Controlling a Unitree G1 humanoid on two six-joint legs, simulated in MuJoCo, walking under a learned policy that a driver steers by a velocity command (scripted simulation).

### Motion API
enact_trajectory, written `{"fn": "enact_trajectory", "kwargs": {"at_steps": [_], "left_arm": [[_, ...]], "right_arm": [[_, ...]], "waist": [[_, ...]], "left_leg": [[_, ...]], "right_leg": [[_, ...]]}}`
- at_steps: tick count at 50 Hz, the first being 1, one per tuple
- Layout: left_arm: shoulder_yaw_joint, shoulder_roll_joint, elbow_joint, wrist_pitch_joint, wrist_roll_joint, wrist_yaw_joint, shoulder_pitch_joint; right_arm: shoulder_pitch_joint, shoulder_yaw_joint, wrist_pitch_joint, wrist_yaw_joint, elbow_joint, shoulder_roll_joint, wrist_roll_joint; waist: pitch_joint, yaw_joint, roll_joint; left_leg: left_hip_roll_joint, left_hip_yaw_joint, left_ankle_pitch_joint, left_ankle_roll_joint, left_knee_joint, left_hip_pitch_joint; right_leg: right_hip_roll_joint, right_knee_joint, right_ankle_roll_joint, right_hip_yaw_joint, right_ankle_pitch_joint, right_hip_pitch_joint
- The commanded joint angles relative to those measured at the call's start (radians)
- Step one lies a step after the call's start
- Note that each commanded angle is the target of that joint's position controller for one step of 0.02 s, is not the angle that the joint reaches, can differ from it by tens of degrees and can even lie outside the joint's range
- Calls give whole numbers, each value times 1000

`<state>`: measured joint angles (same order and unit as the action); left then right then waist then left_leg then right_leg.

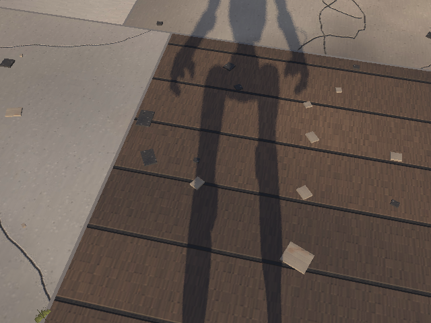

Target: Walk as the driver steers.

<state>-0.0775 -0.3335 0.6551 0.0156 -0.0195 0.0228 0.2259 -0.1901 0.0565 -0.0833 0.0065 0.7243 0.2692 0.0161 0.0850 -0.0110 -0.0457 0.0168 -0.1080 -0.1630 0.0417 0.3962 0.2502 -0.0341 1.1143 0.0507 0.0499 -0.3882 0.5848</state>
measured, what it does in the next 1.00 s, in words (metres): walks ahead: right foot, then left foot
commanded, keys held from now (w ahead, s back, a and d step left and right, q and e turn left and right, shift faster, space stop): no key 0.82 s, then w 0.18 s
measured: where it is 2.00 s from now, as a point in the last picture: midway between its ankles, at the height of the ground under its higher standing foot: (223, 229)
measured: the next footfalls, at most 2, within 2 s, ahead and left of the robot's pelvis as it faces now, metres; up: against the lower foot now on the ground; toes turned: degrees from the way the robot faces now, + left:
right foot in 0.22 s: +0.20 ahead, -0.14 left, +0.00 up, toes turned -4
left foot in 0.52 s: +0.17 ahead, +0.12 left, +0.00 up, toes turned -4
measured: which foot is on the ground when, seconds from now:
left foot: down 0.00-0.24, up 0.26-0.50, down 0.52-1.00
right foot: up 0.00-0.20, down 0.22-1.00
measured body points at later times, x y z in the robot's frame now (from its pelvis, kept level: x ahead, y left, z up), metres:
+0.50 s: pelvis +0.11 -0.02 -0.01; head +0.14 -0.03 +0.44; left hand +0.32 +0.20 -0.10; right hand +0.21 -0.31 -0.13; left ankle +0.12 +0.12 -0.74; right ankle +0.16 -0.14 -0.74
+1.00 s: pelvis +0.17 -0.01 -0.01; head +0.17 -0.01 +0.44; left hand +0.28 +0.26 -0.13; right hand +0.20 -0.28 -0.14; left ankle +0.13 +0.12 -0.74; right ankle +0.16 -0.12 -0.72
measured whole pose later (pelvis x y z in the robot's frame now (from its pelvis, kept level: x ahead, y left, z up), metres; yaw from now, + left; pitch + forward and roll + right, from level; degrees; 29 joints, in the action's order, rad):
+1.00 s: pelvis +0.17 -0.01 -0.01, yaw -5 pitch -1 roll +0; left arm -0.07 -0.26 0.94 -0.02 -0.02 0.01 0.22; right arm -0.28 0.02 -0.02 -0.02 0.93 0.26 -0.01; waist 0.00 -0.02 0.01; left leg -0.02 -0.02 -0.37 0.02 0.50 0.12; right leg 0.00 0.70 -0.03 -0.02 -0.42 0.31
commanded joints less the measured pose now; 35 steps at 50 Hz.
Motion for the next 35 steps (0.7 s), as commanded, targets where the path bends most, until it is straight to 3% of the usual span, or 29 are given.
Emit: {"fn": "enact_trajectory", "kwargs": {"at_steps": [1,4,7,9,10,11,12,13,14,15,16,18,20,23,25,26,27,28,29,30,32,35], "left_arm": [[-1,-14,-64,0,12,-6,60],[5,-9,-74,-11,13,-25,-3],[2,-23,-102,-14,15,-40,-79],[-6,-37,-112,-15,18,-45,-84],[-11,-44,-105,-17,21,-44,-61],[-25,-81,-96,-19,25,-36,-26],[-42,-163,-102,-16,37,-19,29],[-23,-160,-121,-11,54,-9,-4],[3,-57,-109,-14,43,-16,4],[11,-46,-94,-22,38,-24,-25],[6,-59,-83,-26,35,-29,-66],[0,-81,-75,-25,34,-28,-140],[2,-64,-64,-21,41,-25,-170],[11,-38,-35,-17,38,-21,-178],[22,-8,-8,-15,30,-22,-166],[27,9,15,-17,35,-23,-126],[22,2,25,-15,42,-23,-84],[23,8,27,-12,46,-18,-113],[18,-8,30,-11,43,-13,-141],[15,-7,39,-9,40,-6,-139],[9,-14,64,-7,40,1,-116],[7,-5,102,-12,34,1,-101]], "right_arm": [[58,42,-7,-12,-44,162,-8],[70,40,14,-17,-23,172,-22],[35,43,28,-10,7,196,-38],[36,45,37,-8,20,210,-52],[42,42,40,-9,26,205,-59],[0,32,38,-7,43,176,-53],[-27,11,30,-4,31,131,-16],[-109,-24,31,10,19,65,11],[-54,-9,49,12,33,119,-8],[-7,0,62,11,20,147,-28],[1,2,73,1,28,140,-29],[-21,7,96,-15,44,148,-18],[-53,0,104,-22,64,120,-19],[-42,-7,107,-23,73,94,-17],[-54,-13,104,-15,83,81,2],[-42,-11,102,-13,73,113,18],[0,0,102,-16,60,179,11],[34,-4,98,-14,66,148,8],[60,-18,88,-12,59,111,14],[64,-21,77,-13,67,104,17],[41,-25,56,-13,82,102,7],[-5,-28,49,-19,107,105,-2]], "waist": [[-139,28,139],[-156,10,129],[-146,-15,127],[-140,0,132],[-146,20,128],[-170,32,90],[-260,36,-40],[-357,-8,-203],[-387,41,-100],[-308,35,-79],[-268,20,-54],[-210,-15,-74],[-210,-26,-89],[-214,-17,-90],[-199,-36,-66],[-170,-16,-19],[-114,37,93],[-78,34,162],[-51,26,158],[-51,29,163],[-59,22,142],[-83,5,92]], "left_leg": [[-291,138,601,199,-146,-85],[-260,57,572,177,-138,-91],[-272,60,507,163,-94,-145],[-282,76,472,143,-25,-164],[-266,68,438,117,35,-148],[-220,44,396,71,127,-111],[-156,-13,171,2,301,4],[-64,21,-467,-76,527,218],[-84,133,-544,-99,597,221],[-95,145,-523,-103,620,245],[-104,147,-488,-106,593,256],[-100,138,-394,-129,527,162],[-82,116,-320,-134,443,73],[-72,102,-174,-116,273,-14],[-59,90,1,-85,82,-121],[-112,152,64,-57,42,-141],[-162,188,-60,-14,22,-40],[-153,205,-292,11,-31,112],[-137,200,-352,-1,-63,165],[-129,193,-322,-19,-66,170],[-117,177,-215,-35,-42,120],[-105,161,-124,-33,-10,60]], "right_leg": [[-45,-139,7,17,132,-37],[-21,-318,-11,-15,277,-128],[-1,-447,-32,-26,274,-160],[15,-547,-60,-38,253,-201],[34,-638,-81,-54,312,-274],[34,-716,-112,-35,449,-389],[-131,-681,-170,137,882,-581],[-358,-648,-377,397,1055,-751],[-341,-681,-402,387,907,-674],[-282,-699,-362,315,832,-620],[-244,-713,-320,273,750,-572],[-201,-749,-287,208,657,-416],[-166,-759,-279,159,594,-349],[-152,-755,-261,148,435,-325],[-105,-748,-193,125,194,-274],[-63,-728,-134,106,65,-238],[-1,-716,-87,51,-15,-246],[25,-690,-55,13,49,-351],[23,-661,-51,15,114,-400],[17,-648,-59,16,157,-423],[8,-651,-69,30,228,-418],[4,-654,-66,30,297,-416]]}}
